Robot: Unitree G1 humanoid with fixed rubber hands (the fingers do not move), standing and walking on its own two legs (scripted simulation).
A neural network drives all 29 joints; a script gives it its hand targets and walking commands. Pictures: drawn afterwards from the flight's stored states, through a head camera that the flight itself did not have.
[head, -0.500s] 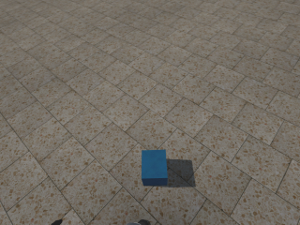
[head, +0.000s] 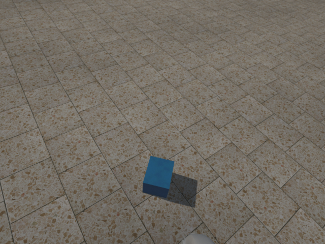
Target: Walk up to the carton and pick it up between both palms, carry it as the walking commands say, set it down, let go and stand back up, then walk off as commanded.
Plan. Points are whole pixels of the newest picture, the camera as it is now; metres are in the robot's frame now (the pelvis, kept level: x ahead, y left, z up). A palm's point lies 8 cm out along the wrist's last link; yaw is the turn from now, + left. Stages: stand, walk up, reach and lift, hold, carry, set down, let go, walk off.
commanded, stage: walk off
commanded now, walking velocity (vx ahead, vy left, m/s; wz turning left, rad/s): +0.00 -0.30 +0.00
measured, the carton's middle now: (158, 176) +0.59 -0.01 -0.70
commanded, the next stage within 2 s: stand in 2.00 s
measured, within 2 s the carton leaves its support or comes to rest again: neither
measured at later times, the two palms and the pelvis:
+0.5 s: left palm out of the picture +0.03 +0.10 -0.14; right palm out of the picture +0.04 -0.43 -0.13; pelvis -0.03 -0.16 -0.01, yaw +2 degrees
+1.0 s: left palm out of the picture +0.07 -0.06 -0.13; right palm out of the picture -0.06 -0.62 -0.13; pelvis -0.03 -0.32 -0.02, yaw +1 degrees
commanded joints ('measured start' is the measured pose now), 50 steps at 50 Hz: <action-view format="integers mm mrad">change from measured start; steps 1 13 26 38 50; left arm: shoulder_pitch -44 116 -20 -24 135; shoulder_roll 32 265 53 0 118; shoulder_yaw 7 46 -30 3 26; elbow -76 -76 -61 -82 -38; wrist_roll -8 -8 -10 -16 2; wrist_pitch -3 -44 -25 -11 -41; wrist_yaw -9 -14 38 -14 -19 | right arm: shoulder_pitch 28 23 85 65 126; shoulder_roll -194 -66 -53 -145 -88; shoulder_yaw -48 -29 -12 -48 -55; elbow -37 -110 -33 -22 -32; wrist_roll -4 -10 13 -4 -38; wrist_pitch -18 17 20 -32 -3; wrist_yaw -2 -31 -30 -8 7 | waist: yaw -20 101 -34 -20 32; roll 247 -428 -116 216 -142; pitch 15 -131 -34 -10 -136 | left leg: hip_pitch -4 -447 -72 -11 -356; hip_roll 192 -146 -57 217 39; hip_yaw -92 49 129 21 145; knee -105 626 134 -122 386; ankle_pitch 510 -447 -85 475 -275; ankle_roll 149 35 92 151 40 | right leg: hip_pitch -66 440 245 -84 611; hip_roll -38 -389 -224 7 -273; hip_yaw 11 211 104 69 74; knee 18 -853 -773 84 -819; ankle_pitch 22 359 254 69 225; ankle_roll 40 -219 -269 46 -66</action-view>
